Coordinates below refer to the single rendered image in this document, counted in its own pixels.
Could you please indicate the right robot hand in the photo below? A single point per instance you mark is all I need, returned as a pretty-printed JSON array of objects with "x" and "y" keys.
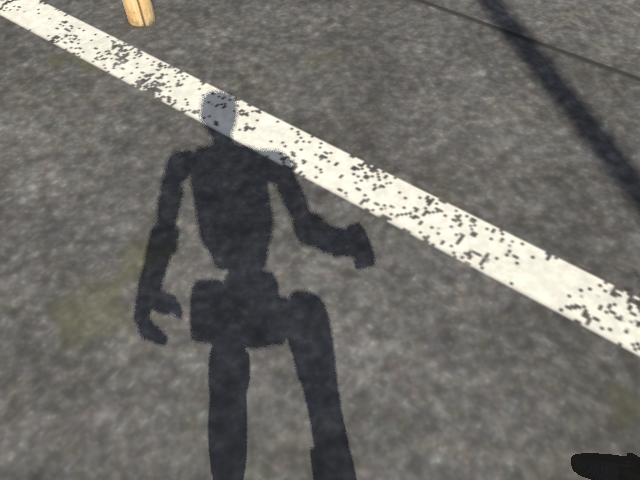
[{"x": 597, "y": 466}]

